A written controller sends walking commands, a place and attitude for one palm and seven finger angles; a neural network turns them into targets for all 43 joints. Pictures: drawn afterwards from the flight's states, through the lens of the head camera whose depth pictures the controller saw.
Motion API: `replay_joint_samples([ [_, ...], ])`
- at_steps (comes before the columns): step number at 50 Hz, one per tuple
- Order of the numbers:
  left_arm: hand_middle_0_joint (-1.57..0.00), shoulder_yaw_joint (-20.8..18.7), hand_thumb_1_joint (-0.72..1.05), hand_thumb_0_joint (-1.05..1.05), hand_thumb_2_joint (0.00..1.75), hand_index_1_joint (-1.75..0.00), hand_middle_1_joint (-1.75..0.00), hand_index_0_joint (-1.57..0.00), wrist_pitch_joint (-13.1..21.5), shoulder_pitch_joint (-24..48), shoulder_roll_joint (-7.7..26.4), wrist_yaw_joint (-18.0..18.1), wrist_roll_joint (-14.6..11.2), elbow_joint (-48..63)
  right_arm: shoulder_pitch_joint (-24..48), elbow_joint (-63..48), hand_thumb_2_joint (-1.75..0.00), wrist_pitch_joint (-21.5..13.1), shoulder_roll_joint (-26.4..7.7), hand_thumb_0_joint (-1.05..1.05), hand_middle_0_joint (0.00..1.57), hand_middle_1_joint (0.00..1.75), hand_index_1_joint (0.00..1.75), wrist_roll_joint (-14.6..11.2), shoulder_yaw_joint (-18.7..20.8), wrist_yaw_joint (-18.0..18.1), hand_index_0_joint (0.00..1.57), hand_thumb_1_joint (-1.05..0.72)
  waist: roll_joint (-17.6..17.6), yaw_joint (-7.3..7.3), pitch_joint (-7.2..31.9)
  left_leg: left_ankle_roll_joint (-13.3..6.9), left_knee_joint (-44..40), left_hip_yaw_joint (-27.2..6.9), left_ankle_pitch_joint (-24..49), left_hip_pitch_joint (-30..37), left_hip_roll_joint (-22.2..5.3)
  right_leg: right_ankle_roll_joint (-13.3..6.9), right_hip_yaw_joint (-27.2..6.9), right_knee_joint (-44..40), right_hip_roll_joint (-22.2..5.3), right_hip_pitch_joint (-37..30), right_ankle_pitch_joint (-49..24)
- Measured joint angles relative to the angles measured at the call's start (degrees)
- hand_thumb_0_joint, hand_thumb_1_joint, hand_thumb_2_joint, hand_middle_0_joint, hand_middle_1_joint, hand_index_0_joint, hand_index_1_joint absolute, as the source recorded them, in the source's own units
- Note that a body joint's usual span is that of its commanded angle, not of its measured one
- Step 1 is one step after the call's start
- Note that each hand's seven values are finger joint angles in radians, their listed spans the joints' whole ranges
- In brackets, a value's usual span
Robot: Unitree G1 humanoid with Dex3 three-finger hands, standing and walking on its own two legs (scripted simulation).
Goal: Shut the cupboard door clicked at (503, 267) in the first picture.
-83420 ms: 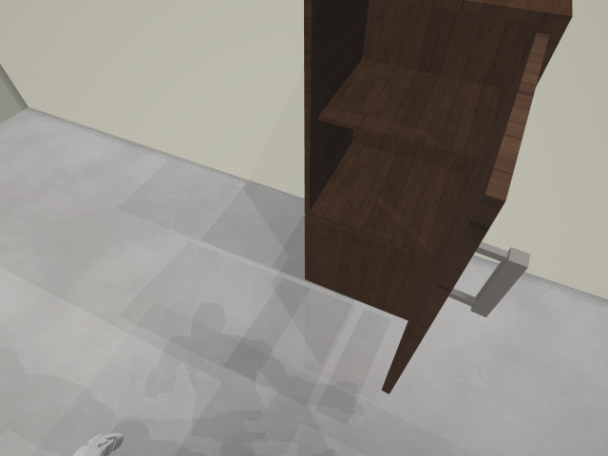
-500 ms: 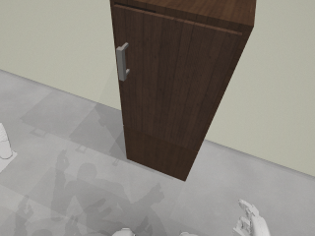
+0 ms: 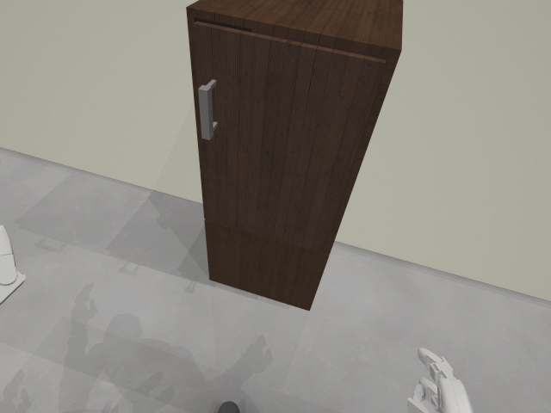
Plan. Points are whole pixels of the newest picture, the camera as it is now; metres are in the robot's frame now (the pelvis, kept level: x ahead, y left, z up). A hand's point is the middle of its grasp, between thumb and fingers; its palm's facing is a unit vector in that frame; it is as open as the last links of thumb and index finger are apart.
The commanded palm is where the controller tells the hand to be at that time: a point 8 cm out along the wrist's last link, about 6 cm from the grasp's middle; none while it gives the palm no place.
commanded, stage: stop stepping back and stand still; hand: left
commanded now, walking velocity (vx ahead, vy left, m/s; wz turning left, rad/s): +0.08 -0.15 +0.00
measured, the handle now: (210, 109) +0.73 +0.17 +0.07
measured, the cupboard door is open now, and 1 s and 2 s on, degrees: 0 0 0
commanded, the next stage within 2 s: let the arm hang, fingers relaxed in 1.72 s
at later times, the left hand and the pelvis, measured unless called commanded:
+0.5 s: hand out of the picture +0.04 +0.28 +0.19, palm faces +0.34 -0.82 -0.45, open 7.4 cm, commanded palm +0.00 +0.33 +0.18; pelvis -0.16 +0.04 -0.01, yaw -4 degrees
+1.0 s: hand out of the picture +0.02 +0.35 +0.19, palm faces +0.40 -0.78 -0.48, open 7.4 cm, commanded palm -0.04 +0.38 +0.18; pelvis -0.20 +0.09 +0.01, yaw -4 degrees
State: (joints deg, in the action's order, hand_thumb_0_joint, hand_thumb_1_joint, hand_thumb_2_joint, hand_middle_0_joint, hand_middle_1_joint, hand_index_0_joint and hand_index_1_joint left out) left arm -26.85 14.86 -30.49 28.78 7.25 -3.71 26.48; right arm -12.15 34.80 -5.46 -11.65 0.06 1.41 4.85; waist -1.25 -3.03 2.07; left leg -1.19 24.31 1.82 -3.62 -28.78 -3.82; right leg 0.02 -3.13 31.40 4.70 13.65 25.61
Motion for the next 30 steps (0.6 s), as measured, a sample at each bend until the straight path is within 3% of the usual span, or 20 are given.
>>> replay_joint_samples([
  [4, -0.21, 0.18, 0.89, 0.01, 0.9, -0.3, -0.3, -0.21, -2.54, -1.9, -0.45, 0.42, -0.49, 3.89, -1.53, -0.38, -0.9, -1.19, 0.56, 0.02, 0.2, 0.3, 0.3, 0.41, 0.15, -0.95, 0.2, -0.9, 1.67, 0.54, -1.95, 2.28, -2.62, 1.9, -5.36, -0.17, 0.53, -1.96, 2.41, -1.86, 0.61, -0.35, 0.14],
  [6, -0.21, 1.43, 0.89, 0.01, 0.9, -0.3, -0.3, -0.21, -3.25, -3.57, -0.86, 0.5, -0.01, 7.66, -2.37, 0.35, -0.9, -1.22, 0.21, 0.02, 0.2, 0.3, 0.3, 0.73, 0.25, -1.43, 0.21, -0.9, 2.16, 0.96, -2.53, 3.45, 4.23, 2.17, -12.54, -2.38, 1.08, -1.97, 3.14, -1.53, -0.54, 0.01, -3.95],
  [8, -0.21, 2.03, 0.89, 0.01, 0.9, -0.3, -0.3, -0.21, -3.22, -5.74, -1.37, 0.68, 0.85, 10.67, -3.52, 1.98, -0.9, -0.32, 0.02, 0.02, 0.2, 0.3, 0.3, 1.04, 0.01, -1.41, 0.21, -0.9, 3.76, 3.17, -1.25, 3.74, 16.89, 0.97, -15.26, -2.82, 2.28, -1.97, 2.73, 1.02, -2.49, 1.31, -5.67],
  [10, -0.21, 2.36, 0.88, 0.01, 0.9, -0.3, -0.3, -0.21, -2.95, -5.07, -2.66, 1.29, 1.61, 10.9, -4.94, 2.85, -0.9, 0.44, -0.71, 0.02, 0.2, 0.3, 0.3, 1.12, -0.49, -0.76, 0.21, -0.9, 3.44, 5.17, 1.0, 3.19, 17.71, -1.0, -19.06, 1.93, 2.11, -0.82, 3.21, 4.36, -3.66, 3.28, -3.42],
  [13, -0.22, 2.06, 0.88, 0.01, 0.9, -0.3, -0.3, -0.22, -3.14, 5.41, -3.97, 2.39, 2.35, 4.35, -3.71, 4.52, -0.9, -0.51, -0.05, 0.02, 0.2, 0.3, 0.3, 0.54, -0.54, 0.14, 0.21, -0.9, 2.87, 4.58, -0.79, -0.32, 14.97, -1.01, -8.5, 2.58, 2.74, 0.5, 2.35, 14.95, -3.24, 6.9, 1.09],
  [16, -0.21, 1.06, 0.89, 0.01, 0.9, -0.3, -0.3, -0.21, -5.91, 10.93, -4.42, 2.28, 2.02, -1.9, -2.26, 4.97, -0.9, -0.77, 2.67, 0.02, 0.2, 0.3, 0.3, 0.16, -1.48, -1.2, 0.21, -0.9, 3.23, 2.84, -2.03, -0.4, 10.46, 0.62, -5.35, 4.51, 2.36, 0.2, 2.46, 26.57, -0.89, 8.89, 1.25],
  [18, -0.21, 1.57, 0.89, 0.01, 0.9, -0.3, -0.3, -0.21, -7.78, 9.04, -4.83, 2.0, 1.45, -1.61, -2.24, 4.1, -0.9, -0.48, 4.33, 0.02, 0.2, 0.3, 0.3, 0.29, -2.46, -2.41, 0.21, -0.9, 3.34, 1.59, -1.61, 0.23, 5.56, 2.24, -4.77, 6.02, 1.54, -0.53, 4.89, 25.87, 0.32, 7.19, 1.36],
  [21, -0.2, 4.0, 0.89, 0.01, 0.9, -0.3, -0.3, -0.2, -8.91, 2.61, -4.68, 1.18, 0.91, 2.9, -2.89, 1.72, -0.9, 0.19, 5.41, 0.02, 0.2, 0.3, 0.3, 0.94, -3.45, -3.23, 0.21, -0.9, 2.48, 0.39, -0.27, 2.56, 1.1, 4.12, -8.11, 5.82, 0.48, -2.66, 9.67, 14.05, 2.11, 0.11, 4.87],
  [22, -0.21, 4.35, 0.89, 0.01, 0.9, -0.3, -0.3, -0.2, -8.99, 0.5, -3.45, 0.78, 0.86, 5.06, -3.16, 0.68, -0.9, 0.33, 5.5, 0.02, 0.2, 0.3, 0.3, 0.99, -3.54, -3.33, 0.21, -0.9, 2.91, 0.45, 0.31, 3.6, 2.88, 4.92, -12.52, 3.85, 0.79, -3.81, 10.24, 7.63, 2.03, -3.04, 5.63],
  [23, -0.21, 3.59, 0.89, 0.01, 0.9, -0.3, -0.3, -0.21, -8.76, -1.41, -1.3, 0.55, 0.99, 7.81, -3.19, -0.36, -0.9, 0.32, 5.69, 0.02, 0.21, 0.3, 0.3, 0.66, -3.61, -3.48, 0.21, -0.9, 5.28, 1.3, 1.13, 4.04, 9.35, 6.06, -16.29, -0.35, 2.35, -5.8, 8.07, 0.6, 0.37, -5.37, 5.67],
  [24, -0.21, 3.04, 0.89, 0.01, 0.9, -0.3, -0.3, -0.21, -7.88, -1.86, -0.5, 0.18, 1.18, 9.53, -2.22, -0.1, -0.9, 0.35, 5.04, 0.02, 0.21, 0.3, 0.3, 0.47, -3.5, -3.4, 0.21, -0.9, 5.54, 2.8, 0.87, 4.14, 19.57, 4.81, -17.87, -4.89, 2.38, -7.05, 7.25, -1.12, -0.26, -3.8, -0.91],
  [25, -0.21, 2.69, 0.89, 0.01, 0.9, -0.3, -0.3, -0.21, -6.66, -1.6, -0.23, -0.23, 1.28, 9.9, -1.09, 1.26, -0.9, 0.84, 4.16, 0.02, 0.21, 0.3, 0.3, 0.75, -3.37, -3.26, 0.21, -0.9, 4.65, 3.69, 0.15, 4.25, 29.06, 2.59, -17.82, -7.76, 1.91, -7.28, 7.53, 0.61, 0.13, -2.0, -5.18],
  [27, -0.21, 2.48, 0.88, 0.01, 0.9, -0.3, -0.3, -0.21, -4.73, -0.48, -0.05, -0.14, 1.3, 7.59, -1.16, 3.67, -0.9, 2.41, 3.27, 0.01, 0.21, 0.3, 0.3, 0.5, -2.85, -2.65, 0.21, -0.9, 3.92, 4.23, 0.7, 3.91, 40.3, 0.02, -15.91, -9.55, 1.7, -6.99, 8.26, 1.09, 0.09, -1.2, -7.19],
  [30, -0.22, 2.09, 0.88, 0.01, 0.9, -0.3, -0.3, -0.22, -3.92, 1.57, -2.44, 1.02, 1.45, 1.39, -3.57, 4.89, -0.9, 2.93, 1.77, 0.02, 0.21, 0.3, 0.3, 0.06, -2.14, -1.35, 0.21, -0.9, 3.92, 5.17, 3.1, 3.14, 42.73, -0.53, -14.16, -7.3, 0.81, -6.05, 7.57, -2.73, -1.24, -1.25, -7.7],
])
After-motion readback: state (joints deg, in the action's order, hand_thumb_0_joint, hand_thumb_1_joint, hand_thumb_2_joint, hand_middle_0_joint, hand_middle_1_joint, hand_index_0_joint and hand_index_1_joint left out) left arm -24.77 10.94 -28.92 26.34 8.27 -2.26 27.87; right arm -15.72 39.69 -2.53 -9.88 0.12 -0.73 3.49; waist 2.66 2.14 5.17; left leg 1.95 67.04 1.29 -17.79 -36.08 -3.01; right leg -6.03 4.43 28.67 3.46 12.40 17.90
